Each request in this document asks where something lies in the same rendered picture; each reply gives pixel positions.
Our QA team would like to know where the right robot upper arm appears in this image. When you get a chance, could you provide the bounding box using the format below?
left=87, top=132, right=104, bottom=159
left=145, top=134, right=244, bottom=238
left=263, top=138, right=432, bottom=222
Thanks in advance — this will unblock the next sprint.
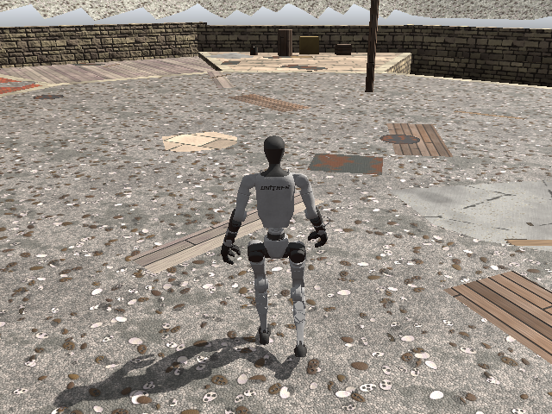
left=292, top=172, right=318, bottom=220

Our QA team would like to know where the right robot forearm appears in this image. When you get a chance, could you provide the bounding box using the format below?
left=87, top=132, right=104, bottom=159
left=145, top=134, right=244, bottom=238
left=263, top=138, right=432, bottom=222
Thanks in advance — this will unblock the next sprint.
left=310, top=207, right=326, bottom=235

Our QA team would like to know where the robot right shin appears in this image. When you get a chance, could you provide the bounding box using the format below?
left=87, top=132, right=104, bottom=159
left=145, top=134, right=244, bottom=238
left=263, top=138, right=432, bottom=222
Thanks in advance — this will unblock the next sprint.
left=293, top=287, right=305, bottom=346

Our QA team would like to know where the left robot hand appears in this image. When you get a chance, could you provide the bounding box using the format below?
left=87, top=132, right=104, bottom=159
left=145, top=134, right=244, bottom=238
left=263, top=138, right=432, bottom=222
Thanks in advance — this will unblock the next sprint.
left=221, top=244, right=241, bottom=265

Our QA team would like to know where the left robot upper arm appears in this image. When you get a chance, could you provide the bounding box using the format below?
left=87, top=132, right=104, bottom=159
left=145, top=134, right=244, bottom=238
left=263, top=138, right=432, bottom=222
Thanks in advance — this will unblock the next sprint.
left=233, top=173, right=257, bottom=222

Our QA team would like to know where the right robot hand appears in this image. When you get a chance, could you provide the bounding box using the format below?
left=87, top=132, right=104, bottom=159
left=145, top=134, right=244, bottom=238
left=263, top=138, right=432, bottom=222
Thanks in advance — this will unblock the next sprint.
left=308, top=231, right=328, bottom=248

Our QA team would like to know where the robot left thigh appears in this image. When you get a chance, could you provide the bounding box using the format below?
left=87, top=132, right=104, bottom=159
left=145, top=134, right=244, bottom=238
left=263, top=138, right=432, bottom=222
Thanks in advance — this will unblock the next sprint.
left=248, top=240, right=269, bottom=293

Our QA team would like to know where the left robot forearm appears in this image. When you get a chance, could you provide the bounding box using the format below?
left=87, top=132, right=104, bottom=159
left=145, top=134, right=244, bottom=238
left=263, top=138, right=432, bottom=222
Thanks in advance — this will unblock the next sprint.
left=223, top=209, right=242, bottom=247

